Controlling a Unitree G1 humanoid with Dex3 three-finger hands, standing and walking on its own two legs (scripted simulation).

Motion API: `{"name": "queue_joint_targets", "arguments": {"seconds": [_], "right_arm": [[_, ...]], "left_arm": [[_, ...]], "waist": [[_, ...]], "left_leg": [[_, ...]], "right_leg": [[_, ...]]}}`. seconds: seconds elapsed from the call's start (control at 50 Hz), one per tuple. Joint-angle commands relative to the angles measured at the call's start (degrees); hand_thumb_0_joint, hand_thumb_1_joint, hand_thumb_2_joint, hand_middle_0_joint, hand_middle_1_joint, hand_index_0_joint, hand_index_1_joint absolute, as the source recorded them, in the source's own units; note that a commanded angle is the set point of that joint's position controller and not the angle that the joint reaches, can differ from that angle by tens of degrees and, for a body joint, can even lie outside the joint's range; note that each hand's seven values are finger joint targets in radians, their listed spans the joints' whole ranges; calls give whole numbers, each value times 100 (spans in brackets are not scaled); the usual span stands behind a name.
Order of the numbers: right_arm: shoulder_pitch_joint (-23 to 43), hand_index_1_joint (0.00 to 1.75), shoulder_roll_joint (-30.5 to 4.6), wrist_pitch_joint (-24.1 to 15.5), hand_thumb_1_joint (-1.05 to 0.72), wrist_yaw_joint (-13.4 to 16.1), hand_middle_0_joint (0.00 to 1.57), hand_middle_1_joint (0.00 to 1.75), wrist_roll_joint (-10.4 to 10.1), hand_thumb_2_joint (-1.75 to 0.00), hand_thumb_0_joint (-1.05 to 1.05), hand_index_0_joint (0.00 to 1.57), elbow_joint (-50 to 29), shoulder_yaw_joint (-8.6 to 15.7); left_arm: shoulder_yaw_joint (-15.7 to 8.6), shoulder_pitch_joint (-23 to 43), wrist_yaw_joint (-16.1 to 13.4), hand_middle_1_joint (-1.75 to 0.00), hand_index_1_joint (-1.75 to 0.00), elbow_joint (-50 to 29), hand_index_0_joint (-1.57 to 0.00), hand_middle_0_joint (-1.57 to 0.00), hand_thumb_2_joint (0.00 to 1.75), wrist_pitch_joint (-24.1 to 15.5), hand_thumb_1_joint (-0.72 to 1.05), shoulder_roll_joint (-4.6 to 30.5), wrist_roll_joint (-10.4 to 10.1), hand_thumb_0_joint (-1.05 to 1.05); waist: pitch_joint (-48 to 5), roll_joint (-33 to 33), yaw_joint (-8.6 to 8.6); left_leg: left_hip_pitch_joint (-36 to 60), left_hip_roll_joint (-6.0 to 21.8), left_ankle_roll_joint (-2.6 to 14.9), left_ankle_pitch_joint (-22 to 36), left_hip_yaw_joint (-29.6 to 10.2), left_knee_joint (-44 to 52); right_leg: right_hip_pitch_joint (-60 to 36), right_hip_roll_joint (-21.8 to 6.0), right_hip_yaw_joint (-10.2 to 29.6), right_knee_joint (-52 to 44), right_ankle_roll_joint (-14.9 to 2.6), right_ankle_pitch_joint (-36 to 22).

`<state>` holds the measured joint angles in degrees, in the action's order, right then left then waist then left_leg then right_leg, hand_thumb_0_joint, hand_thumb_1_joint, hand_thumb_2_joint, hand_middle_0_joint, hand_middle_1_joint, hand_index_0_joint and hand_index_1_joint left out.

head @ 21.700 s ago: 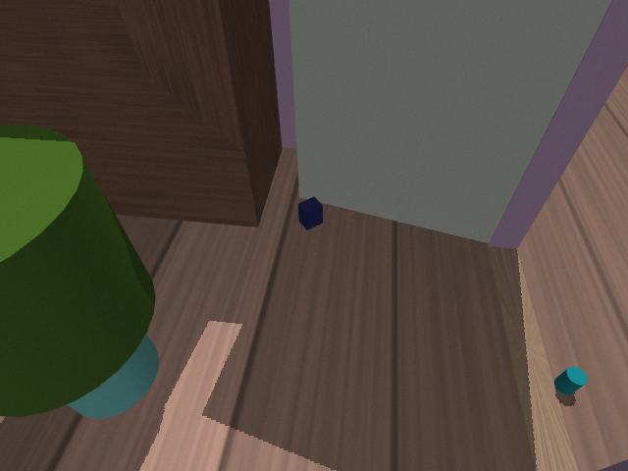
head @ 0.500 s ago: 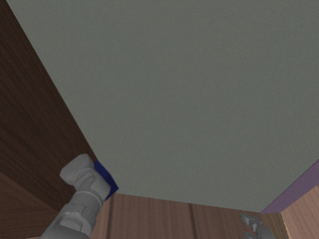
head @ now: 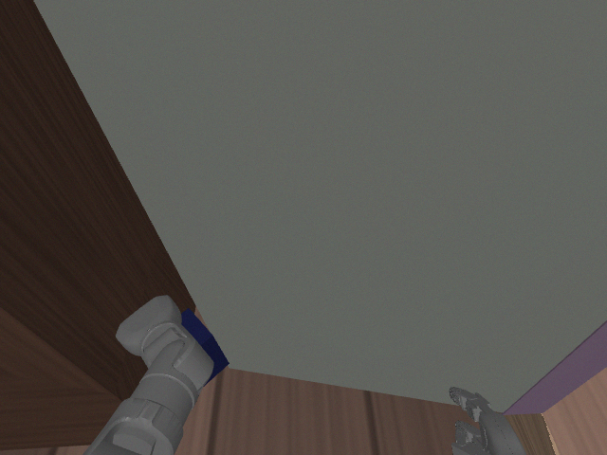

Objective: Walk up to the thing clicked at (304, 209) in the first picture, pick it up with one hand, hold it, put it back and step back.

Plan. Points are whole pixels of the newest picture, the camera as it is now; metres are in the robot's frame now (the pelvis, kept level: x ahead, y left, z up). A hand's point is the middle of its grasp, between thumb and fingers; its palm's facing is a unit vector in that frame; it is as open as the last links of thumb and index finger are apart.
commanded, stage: hold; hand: left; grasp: from above
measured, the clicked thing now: (188, 354) +0.31 +0.22 -0.10
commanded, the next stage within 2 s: crouch in 0.38 s
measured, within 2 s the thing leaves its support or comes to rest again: neither
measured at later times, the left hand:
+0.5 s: hand (172, 352) +0.29 +0.22 -0.05, palm faces -0.29 -0.35 -0.89, open 9.7 cm
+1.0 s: hand (187, 382) +0.29 +0.24 -0.16, palm faces -0.39 -0.27 -0.88, open 9.6 cm
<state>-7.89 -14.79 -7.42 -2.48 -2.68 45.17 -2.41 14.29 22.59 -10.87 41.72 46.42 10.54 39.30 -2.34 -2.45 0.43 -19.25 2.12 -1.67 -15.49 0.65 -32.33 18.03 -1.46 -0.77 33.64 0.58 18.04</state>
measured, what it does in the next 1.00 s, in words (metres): stands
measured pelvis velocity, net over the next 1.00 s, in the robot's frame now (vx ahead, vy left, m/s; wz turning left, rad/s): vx -0.02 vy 0.00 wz -0.01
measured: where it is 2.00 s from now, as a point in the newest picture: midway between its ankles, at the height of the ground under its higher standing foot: outside the picture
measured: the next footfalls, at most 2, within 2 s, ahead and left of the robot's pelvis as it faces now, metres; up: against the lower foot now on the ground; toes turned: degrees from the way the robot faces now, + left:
none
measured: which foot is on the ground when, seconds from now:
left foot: down 0.00-1.00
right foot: down 0.00-1.00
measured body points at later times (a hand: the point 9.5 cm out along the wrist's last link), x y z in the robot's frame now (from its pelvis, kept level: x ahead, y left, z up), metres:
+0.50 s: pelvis +0.00 +0.00 +0.00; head +0.00 -0.02 +0.45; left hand +0.30 +0.24 +0.01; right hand +0.16 -0.23 -0.11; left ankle +0.01 +0.14 -0.73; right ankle -0.01 -0.12 -0.73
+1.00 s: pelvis -0.02 +0.00 -0.04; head +0.06 +0.02 +0.40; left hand +0.30 +0.24 -0.11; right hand +0.08 -0.26 -0.16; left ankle +0.01 +0.14 -0.73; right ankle -0.01 -0.12 -0.73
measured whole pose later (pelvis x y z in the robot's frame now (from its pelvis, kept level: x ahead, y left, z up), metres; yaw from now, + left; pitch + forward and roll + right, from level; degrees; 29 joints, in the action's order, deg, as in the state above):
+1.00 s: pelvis -0.02 +0.00 -0.04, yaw -1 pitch +14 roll -1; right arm -11.8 -14.9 -10.6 -4.1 0.6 47.7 0.6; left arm 5.8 32.9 -26.8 69.1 33.6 10.5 41.7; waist -5.1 1.1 -3.4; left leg -44.9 3.4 -1.9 -22.1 -0.2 -52.7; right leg 42.9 -0.4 -0.6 52.1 0.7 23.6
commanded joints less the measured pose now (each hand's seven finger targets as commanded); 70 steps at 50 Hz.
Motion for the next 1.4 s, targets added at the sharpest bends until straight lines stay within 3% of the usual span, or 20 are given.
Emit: {"name": "queue_joint_targets", "arguments": {"seconds": [0.0,0.08,0.14,0.16,0.2,0.46,0.48,0.52,0.64,0.76,0.82,0.9,0.96,1.02,1.04,1.14,1.24,1.28,1.32,1.38], "right_arm": [[547,30,-640,-302,-91,15,20,30,-6,-90,0,20,-742,214],[548,30,-642,-322,-91,31,20,30,-7,-90,0,20,-746,219],[558,30,-633,-315,-91,67,20,30,-10,-90,0,20,-746,190],[591,30,-636,-314,-91,62,20,30,-8,-90,0,20,-738,227],[614,30,-623,-298,-91,61,20,30,-4,-90,0,20,-740,214],[610,30,-621,-335,-90,51,20,30,16,-91,0,20,-718,200],[589,30,-629,-332,-84,45,20,30,9,-89,0,20,-736,197],[549,30,-617,-335,-87,45,20,30,-3,-89,0,20,-751,192],[313,30,-641,-376,-87,54,20,30,30,-89,0,20,-611,232],[-145,30,-692,-407,-87,-3,20,30,83,-89,0,20,-302,340],[-398,30,-683,-433,-87,-27,20,30,143,-89,0,20,-184,397],[-553,30,-726,-471,-88,-93,20,30,274,-89,0,20,-90,534],[-575,30,-747,-461,-88,-198,20,30,413,-89,0,20,-80,608],[-562,30,-791,-419,-88,-306,20,30,480,-89,0,20,-83,639],[-543,30,-812,-416,-88,-323,20,30,496,-89,0,20,-91,657],[-593,30,-980,-412,-88,-389,20,30,572,-89,0,20,46,639],[-600,30,-1005,-413,-88,-381,20,30,674,-89,0,20,274,606],[-594,30,-976,-415,-88,-377,20,30,718,-89,0,20,308,572],[-584,30,-848,-405,-88,-383,20,30,752,-89,0,20,360,510],[-587,30,-946,-423,-88,-391,20,30,803,-89,0,20,373,500]], "left_arm": [[-234,2358,-316,-55,-61,-1209,-104,-111,80,-28,61,988,389,0],[-318,2413,-341,-54,-61,-1429,-107,-113,80,-68,64,1136,397,0],[-200,2256,-304,-52,-59,-1286,-109,-115,78,-64,67,963,417,0],[-308,2418,-322,-54,-60,-1628,-109,-115,79,-103,67,1156,455,0],[-250,2393,-311,-54,-60,-1621,-108,-115,82,-68,65,1040,457,0],[-172,2329,-258,-61,-64,-1084,-109,-112,78,57,70,903,397,0],[-159,2239,-253,-62,-62,-1068,-101,-104,73,44,62,865,413,0],[-133,2196,-268,-58,-56,-1043,-106,-104,62,-16,64,873,471,0],[-245,2228,-648,-56,-55,-504,-105,-104,59,-255,62,866,520,0],[-366,2592,-1058,-60,-58,523,-99,-96,57,-537,56,764,418,0],[-477,2767,-1334,-62,-59,1170,-96,-93,58,-844,54,712,461,0],[-750,3122,-1849,-59,-56,1700,-96,-94,55,-1279,53,683,532,0],[-995,3393,-2278,-53,-51,2186,-93,-91,53,-1547,46,790,595,0],[-1317,3709,-2614,-52,-50,2511,-96,-95,53,-1698,50,1079,495,0],[-1347,3834,-2692,-53,-52,2630,-97,-96,55,-1733,53,1039,431,0],[-1741,4708,-2919,-52,-54,2849,-104,-105,65,-1862,58,1674,267,0],[-2076,5242,-2937,-54,-55,2934,-106,-107,66,-1943,62,2196,141,0],[-2210,5232,-2878,-53,-54,3077,-107,-108,67,-1993,64,2502,163,0],[-2226,5441,-2779,-52,-52,3026,-109,-109,63,-2083,66,2575,158,0],[-2332,5328,-2658,-46,-46,3111,-112,-112,57,-2188,70,2864,286,0]], "waist": [[-1694,147,3],[-1777,29,60],[-1636,257,-20],[-1787,95,58],[-1844,157,38],[-1518,221,57],[-1562,246,41],[-1549,288,25],[-1456,412,-65],[-1428,497,-301],[-1327,385,-379],[-1919,111,-484],[-2444,75,-552],[-2965,-325,-542],[-3082,-375,-589],[-4010,-539,-790],[-4779,-853,-931],[-4753,-839,-945],[-4748,-870,-1085],[-4810,-1092,-1077]], "left_leg": [[784,-278,217,1370,114,298],[805,-276,208,1449,126,279],[760,-293,261,1423,126,241],[791,-299,264,1499,137,223],[854,-289,270,1576,125,213],[643,-281,249,1141,99,341],[687,-286,258,1199,97,326],[651,-301,264,1216,101,286],[524,-268,215,1092,129,224],[134,-238,204,1128,176,-86],[-351,-190,154,894,193,-438],[-1252,-118,63,873,179,-1569],[-2268,-82,29,849,163,-2657],[-2829,-55,-50,595,58,-3228],[-3075,-59,-41,400,29,-3431],[-3964,-34,-7,-250,-142,-4211],[-4561,-4,-13,-554,-99,-4982],[-5086,-11,45,-890,-66,-5295],[-5471,7,79,-1141,-72,-5621],[-5596,40,85,-1242,-200,-5950]], "right_leg": [[-451,236,-41,-425,-38,-1545],[-526,239,-51,-394,-53,-1613],[-506,221,-46,-420,-18,-1655],[-551,215,-22,-415,-9,-1765],[-568,226,-31,-392,1,-1848],[-455,232,-95,-489,-59,-1274],[-439,225,-78,-473,-53,-1354],[-428,215,-59,-492,-31,-1395],[-228,197,-38,-443,-35,-1287],[108,178,26,-245,-29,-1474],[621,194,16,74,-101,-1179],[1698,211,19,1213,-156,-1131],[2600,264,-7,2304,-175,-1189],[3506,322,-107,2991,-233,-841],[3850,335,-149,3173,-244,-644],[4908,397,-292,4026,-277,3],[5379,378,-333,4685,-231,222],[5574,381,-289,4832,-205,534],[5809,387,-258,5009,-196,805],[6419,359,-388,5442,-228,946]]}}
